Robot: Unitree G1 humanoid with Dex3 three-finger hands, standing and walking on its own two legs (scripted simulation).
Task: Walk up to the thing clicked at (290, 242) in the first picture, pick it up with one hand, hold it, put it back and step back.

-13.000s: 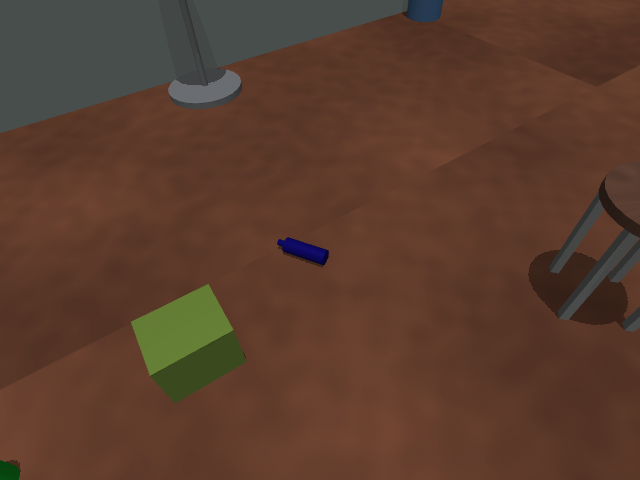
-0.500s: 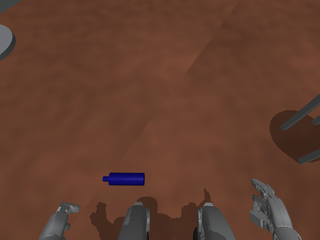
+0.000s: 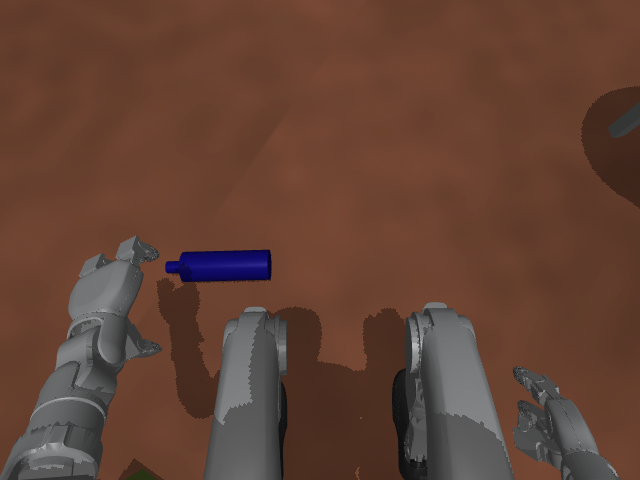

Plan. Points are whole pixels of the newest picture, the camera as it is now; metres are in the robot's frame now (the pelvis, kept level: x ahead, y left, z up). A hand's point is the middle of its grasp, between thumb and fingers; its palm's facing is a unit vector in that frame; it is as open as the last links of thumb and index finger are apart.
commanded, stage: rise first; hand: left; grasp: from above
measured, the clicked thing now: (218, 266) +0.44 +0.26 -0.41
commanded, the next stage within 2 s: approach in 1.44 s
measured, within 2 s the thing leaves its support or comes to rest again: neither
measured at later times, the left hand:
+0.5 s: hand (165, 286) +0.37 +0.30 -0.24, palm faces -0.45 -0.11 -0.89, open 14.3 cm
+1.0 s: hand (180, 276) +0.39 +0.28 -0.27, palm faces -0.46 -0.05 -0.89, open 13.9 cm
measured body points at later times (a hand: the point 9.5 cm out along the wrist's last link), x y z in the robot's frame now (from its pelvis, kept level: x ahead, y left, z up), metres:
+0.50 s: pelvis -0.01 +0.02 -0.07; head +0.19 +0.07 +0.33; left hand +0.39 +0.30 -0.19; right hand +0.08 -0.27 -0.18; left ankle +0.08 +0.14 -0.40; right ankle +0.10 -0.14 -0.40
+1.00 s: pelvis +0.00 +0.01 -0.09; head +0.22 +0.06 +0.30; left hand +0.41 +0.28 -0.22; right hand +0.09 -0.27 -0.21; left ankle +0.08 +0.14 -0.40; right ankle +0.10 -0.14 -0.40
